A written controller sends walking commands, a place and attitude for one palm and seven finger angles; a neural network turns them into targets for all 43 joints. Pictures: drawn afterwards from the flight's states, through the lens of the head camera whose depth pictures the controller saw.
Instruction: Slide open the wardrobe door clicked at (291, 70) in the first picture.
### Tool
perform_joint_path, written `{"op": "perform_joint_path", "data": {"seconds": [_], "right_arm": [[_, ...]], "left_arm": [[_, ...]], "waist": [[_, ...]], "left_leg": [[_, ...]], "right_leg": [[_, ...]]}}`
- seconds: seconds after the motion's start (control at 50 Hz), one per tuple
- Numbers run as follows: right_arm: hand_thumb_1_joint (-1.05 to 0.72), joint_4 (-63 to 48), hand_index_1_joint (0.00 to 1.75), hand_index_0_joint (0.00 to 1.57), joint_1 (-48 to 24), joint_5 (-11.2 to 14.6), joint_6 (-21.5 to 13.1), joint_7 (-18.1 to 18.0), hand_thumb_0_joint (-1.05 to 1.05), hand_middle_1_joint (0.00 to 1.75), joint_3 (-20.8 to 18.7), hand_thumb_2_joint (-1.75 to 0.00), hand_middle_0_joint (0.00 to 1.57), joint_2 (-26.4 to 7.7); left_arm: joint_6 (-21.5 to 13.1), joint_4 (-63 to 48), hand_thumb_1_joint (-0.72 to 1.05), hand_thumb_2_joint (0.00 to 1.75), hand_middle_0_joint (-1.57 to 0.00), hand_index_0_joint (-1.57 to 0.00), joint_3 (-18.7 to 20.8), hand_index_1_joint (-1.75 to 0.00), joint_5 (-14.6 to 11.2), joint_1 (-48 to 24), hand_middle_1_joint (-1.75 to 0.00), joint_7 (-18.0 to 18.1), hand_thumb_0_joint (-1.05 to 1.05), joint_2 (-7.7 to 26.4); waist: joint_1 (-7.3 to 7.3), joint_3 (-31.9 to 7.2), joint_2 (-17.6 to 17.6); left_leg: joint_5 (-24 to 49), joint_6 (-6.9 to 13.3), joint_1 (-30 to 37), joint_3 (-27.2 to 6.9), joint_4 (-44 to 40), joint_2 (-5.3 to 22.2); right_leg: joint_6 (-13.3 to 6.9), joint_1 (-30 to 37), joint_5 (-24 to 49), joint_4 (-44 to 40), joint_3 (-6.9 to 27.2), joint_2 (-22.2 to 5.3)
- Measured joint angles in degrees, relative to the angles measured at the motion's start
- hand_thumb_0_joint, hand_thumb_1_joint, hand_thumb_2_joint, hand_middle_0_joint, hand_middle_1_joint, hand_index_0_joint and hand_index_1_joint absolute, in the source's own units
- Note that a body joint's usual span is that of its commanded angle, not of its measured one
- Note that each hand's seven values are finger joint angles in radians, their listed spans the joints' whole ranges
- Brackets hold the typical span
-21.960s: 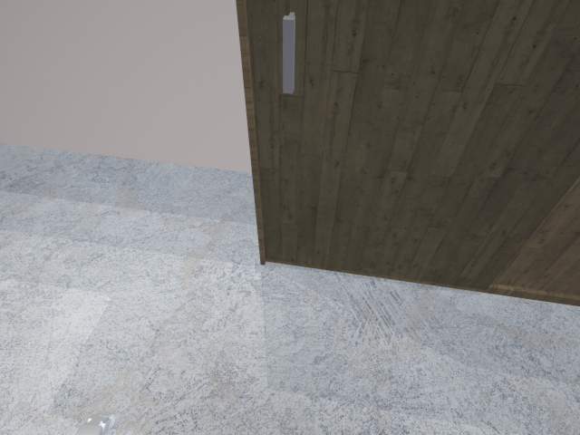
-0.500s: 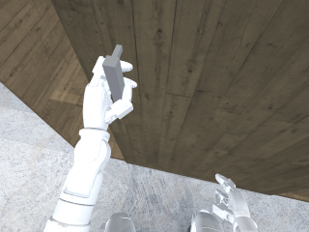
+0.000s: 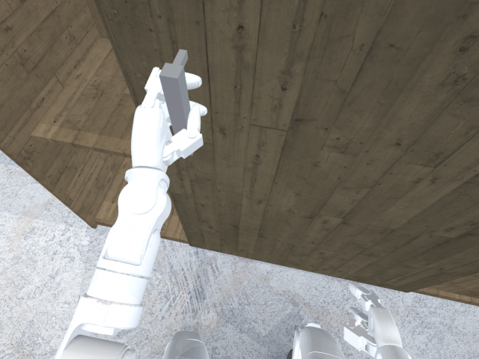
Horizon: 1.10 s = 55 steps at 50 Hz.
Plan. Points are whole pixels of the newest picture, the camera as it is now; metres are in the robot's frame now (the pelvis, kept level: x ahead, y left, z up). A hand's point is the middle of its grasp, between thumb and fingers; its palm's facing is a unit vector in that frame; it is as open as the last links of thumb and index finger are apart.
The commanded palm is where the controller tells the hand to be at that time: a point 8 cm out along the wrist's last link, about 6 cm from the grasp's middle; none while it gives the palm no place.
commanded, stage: step sideways, sliding the door along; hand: left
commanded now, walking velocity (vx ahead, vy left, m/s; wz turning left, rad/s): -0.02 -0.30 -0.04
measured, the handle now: (184, 106) +0.42 +0.18 +0.13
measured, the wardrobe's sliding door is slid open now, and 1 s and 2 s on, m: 0.43 0.51 0.51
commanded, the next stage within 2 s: stop walking and hold the door there in 0.82 s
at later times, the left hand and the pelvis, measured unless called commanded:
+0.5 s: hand (262, 143) +0.38 +0.05 +0.14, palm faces +0.29 -0.96 -0.03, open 6.2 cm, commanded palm +0.34 +0.03 +0.13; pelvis +0.00 -0.15 +0.00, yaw +1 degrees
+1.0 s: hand (260, 140) +0.38 +0.06 +0.13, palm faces +0.51 -0.85 -0.16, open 6.6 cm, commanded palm +0.34 +0.07 +0.11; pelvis +0.05 -0.25 +0.01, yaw -1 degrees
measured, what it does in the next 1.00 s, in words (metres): steps to the right: right foot, then left foot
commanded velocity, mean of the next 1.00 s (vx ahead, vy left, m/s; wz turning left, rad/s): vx -0.09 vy -0.24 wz -0.06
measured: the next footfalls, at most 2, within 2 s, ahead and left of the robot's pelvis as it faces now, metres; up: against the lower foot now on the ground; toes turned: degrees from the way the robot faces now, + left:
right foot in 0.10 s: +0.05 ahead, -0.23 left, +0.00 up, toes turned -3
left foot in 0.26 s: +0.03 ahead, +0.06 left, +0.00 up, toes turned +9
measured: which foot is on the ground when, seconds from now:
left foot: down 0.00-0.12, up 0.14-0.24, down 0.26-0.60, up 0.62-0.72, down 0.74-1.00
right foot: up 0.00-0.08, down 0.10-0.26, up 0.28-0.58, down 0.60-0.74, up 0.76-1.00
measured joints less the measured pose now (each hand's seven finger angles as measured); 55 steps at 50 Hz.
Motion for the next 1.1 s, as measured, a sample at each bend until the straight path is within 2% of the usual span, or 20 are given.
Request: {"op": "perform_joint_path", "data": {"seconds": [0.1,0.14,0.18,0.22,0.26,0.34,0.38,0.46,0.58,0.6,0.66,0.72,0.74,0.76,0.8,0.86,0.94,1.0,1.06,1.1], "right_arm": [[-0.9,-0.7,0.3,0.2,0.2,0.9,-0.4,-0.5,0.01,0.3,1.5,-0.9,0.2,2.5],[-0.9,0.6,0.3,0.2,-1.8,1.4,-0.6,-0.8,0.01,0.3,2.0,-0.9,0.2,2.1],[-0.9,2.7,0.3,0.2,-4.3,0.9,-1.0,-1.8,0.01,0.3,1.5,-0.9,0.2,0.7],[-0.9,3.6,0.3,0.2,-5.6,0.6,-1.5,-2.9,0.01,0.3,0.7,-0.9,0.2,-0.3],[-0.9,3.2,0.3,0.2,-5.8,0.6,-1.5,-3.5,0.01,0.3,0.1,-0.9,0.2,-1.4],[-0.91,2.2,0.3,0.19,-4.6,0.5,0.1,-1.5,0.01,0.3,-1.3,-0.9,0.2,-0.9],[-0.91,2.0,0.3,0.19,-3.4,0.4,0.3,-0.6,0.01,0.3,-1.1,-0.9,0.2,-0.7],[-0.9,1.0,0.3,0.2,-1.2,0.4,0.5,0.0,0.01,0.3,-0.7,-0.9,0.2,-0.7],[-0.9,-0.1,0.3,0.2,0.1,1.2,-0.1,-0.5,0.01,0.3,0.9,-0.9,0.2,1.5],[-0.9,0.0,0.3,0.2,0.1,1.6,-0.4,-0.5,0.01,0.3,1.3,-0.9,0.2,2.1],[-0.9,2.8,0.3,0.2,-3.6,1.4,-1.1,-1.4,0.01,0.3,1.3,-0.9,0.2,0.3],[-0.9,4.1,0.3,0.2,-5.4,1.3,-2.3,-3.0,0.01,0.3,0.0,-0.9,0.2,-2.1],[-0.9,3.8,0.3,0.2,-5.3,1.4,-2.3,-3.4,0.01,0.3,-0.3,-0.9,0.2,-2.9],[-0.9,3.5,0.3,0.2,-5.3,1.2,-2.2,-3.5,0.01,0.3,-1.0,-0.9,0.2,-3.0],[-0.91,3.4,0.3,0.19,-4.6,0.9,-1.7,-2.3,0.01,0.3,-1.9,-0.9,0.2,-2.2],[-0.91,2.5,0.3,0.19,-2.3,0.7,-2.0,-0.1,0.01,0.3,-1.7,-0.9,0.2,-1.3],[-0.9,0.6,0.3,0.2,0.7,0.5,-3.6,0.6,0.01,0.3,-1.6,-0.9,0.2,-0.9],[-0.9,0.6,0.3,0.2,0.2,0.3,-3.3,-0.3,0.01,0.3,-0.1,-0.9,0.2,0.4],[-0.9,-0.2,0.3,0.2,0.8,0.5,-4.3,-1.3,0.01,0.3,0.6,-0.9,0.2,0.9],[-0.9,-0.5,0.3,0.2,1.3,0.7,-4.8,-1.6,0.01,0.3,1.2,-0.9,0.2,1.0]], "left_arm": [[0.3,2.1,0.76,0.84,-0.36,-0.18,2.0,-1.36,-1.2,-1.5,-1.4,0.5,-0.01,2.3],[0.1,2.5,0.75,0.85,-0.38,-0.18,4.1,-1.35,-1.1,-1.6,-1.4,1.1,-0.01,2.3],[0.1,2.2,0.74,0.84,-0.4,-0.18,5.2,-1.34,-1.1,-0.6,-1.4,1.8,-0.02,1.4],[0.6,0.9,0.75,0.84,-0.41,-0.19,5.1,-1.34,-1.4,0.4,-1.4,2.1,-0.02,1.0],[0.5,-0.2,0.75,0.83,-0.41,-0.19,4.2,-1.35,-1.1,0.6,-1.4,2.4,-0.01,0.8],[-0.1,1.5,0.76,0.82,-0.39,-0.18,2.4,-1.34,-0.3,-2.0,-1.4,0.9,-0.01,1.4],[0.6,2.6,0.77,0.83,-0.36,-0.19,3.1,-1.34,0.2,-2.8,-1.4,1.0,-0.01,1.2],[0.7,4.9,0.77,0.84,-0.33,-0.2,4.6,-1.34,-1.3,-3.7,-1.4,0.4,0.0,2.1],[1.4,6.7,0.72,0.85,-0.38,-0.19,9.0,-1.34,-3.2,-4.2,-1.4,0.9,-0.02,6.6],[1.7,6.8,0.71,0.85,-0.39,-0.17,10.1,-1.34,-3.2,-4.3,-1.4,1.2,-0.02,7.7],[1.2,5.4,0.69,0.86,-0.41,-0.13,14.8,-1.36,-2.4,-1.7,-1.4,2.9,-0.03,7.6],[1.7,1.6,0.7,0.85,-0.43,-0.12,16.4,-1.38,-2.9,1.4,-1.4,3.7,-0.03,7.0],[1.6,0.4,0.7,0.85,-0.43,-0.12,16.6,-1.38,-3.3,2.1,-1.4,3.8,-0.03,6.8],[1.4,-0.5,0.71,0.85,-0.44,-0.12,16.6,-1.38,-3.6,2.2,-1.4,3.6,-0.02,7.0],[0.8,-0.8,0.72,0.85,-0.44,-0.12,16.7,-1.39,-3.3,1.8,-1.4,2.9,-0.01,7.0],[0.7,-0.7,0.72,0.85,-0.42,-0.13,17.1,-1.38,-1.5,1.7,-1.4,2.3,0.0,6.3],[1.4,-0.7,0.71,0.85,-0.38,-0.16,17.4,-1.38,-1.4,3.2,-1.4,2.2,-0.01,6.8],[-2.4,2.4,0.66,0.82,-0.39,-0.2,20.8,-1.38,-0.7,8.7,-1.4,-0.8,-0.07,13.1],[-2.2,5.1,0.62,0.79,-0.41,-0.24,23.6,-1.37,-0.7,12.7,-1.4,-1.4,-0.12,17.8],[-1.3,7.3,0.6,0.79,-0.42,-0.25,25.6,-1.37,-0.4,13.7,-1.4,-1.6,-0.16,20.6]], "waist": [[0.42,-1.3,-0.2],[-0.65,-1.9,0.5],[-2.02,-2.1,1.3],[-2.77,-2.1,0.6],[-3.66,-1.7,0.4],[-2.47,0.4,-1.2],[-1.27,0.6,-1.3],[0.77,0.5,0.4],[1.6,-0.9,0.7],[1.52,-1.7,-0.7],[-0.68,-2.5,0.5],[-2.11,-2.0,0.6],[-2.47,-1.7,1.3],[-2.38,-0.7,1.4],[-1.32,0.9,0.2],[-0.24,1.4,-0.5],[1.2,1.1,0.4],[0.06,-1.3,0.1],[-0.48,-3.3,0.8],[-1.18,-4.9,-0.7]], "left_leg": [[-1.5,-2.4,-2.2,-2.4,4.1,2.6],[-7.4,2.0,-5.9,-4.8,11.3,2.1],[-16.2,4.1,-9.4,-6.0,20.0,-2.7],[-18.3,4.4,-10.1,-2.7,20.8,-7.2],[-3.8,5.2,-6.9,1.5,10.6,-8.7],[-2.6,4.4,-3.5,1.4,6.7,-6.2],[-2.3,3.2,-2.0,0.8,4.4,-4.3],[-0.2,0.8,0.1,-0.2,0.5,-0.6],[-1.8,-2.5,-1.0,-3.1,3.2,3.4],[-3.2,-1.7,-2.3,-3.4,5.7,3.0],[-15.5,3.5,-8.4,-6.2,19.6,-1.3],[-14.9,4.2,-8.6,-0.9,16.7,-7.3],[-2.2,5.0,-6.5,1.0,10.8,-7.3],[0.6,5.5,-4.9,1.3,8.9,-6.6],[-3.1,5.3,-2.2,1.7,7.4,-5.3],[-3.6,3.9,1.8,1.1,1.8,-2.7],[-1.4,1.9,6.5,1.5,-4.0,0.1],[-1.7,0.5,8.9,3.4,-5.6,1.2],[-4.6,-1.0,9.5,4.7,-2.3,2.3],[-7.8,-0.3,6.9,5.0,5.4,1.3]], "right_leg": [[0.1,10.3,9.0,-17.9,-1.0,-0.2],[0.2,10.6,5.1,-18.1,-2.2,0.2],[0.1,9.0,3.5,-16.8,-2.3,-0.2],[0.0,8.0,5.0,-17.5,-1.7,-1.0],[-0.8,5.8,7.6,-14.4,-2.4,-0.8],[-0.4,-1.4,-3.2,6.7,-0.1,2.5],[-0.3,-3.1,-3.8,10.1,-0.6,2.5],[0.0,-2.5,0.2,4.8,-1.1,0.1],[0.4,8.5,7.0,-14.9,-1.9,-0.3],[0.1,10.8,10.7,-18.9,-2.1,-0.9],[0.7,8.9,3.0,-16.4,-2.8,-0.7],[1.0,7.1,6.3,-15.9,-2.1,-1.2],[0.8,5.5,8.5,-12.9,-2.6,-0.6],[1.1,3.5,6.3,-7.2,-2.4,0.2],[0.8,-0.3,-4.5,3.9,-0.6,2.4],[0.4,-3.2,-6.4,8.3,-1.6,3.8],[0.3,-3.4,2.0,3.0,-3.4,2.6],[0.6,-2.3,3.8,-2.0,-3.9,2.5],[0.1,2.7,7.3,-12.3,-5.5,3.1],[-0.9,7.3,18.9,-20.7,-5.2,2.1]]}}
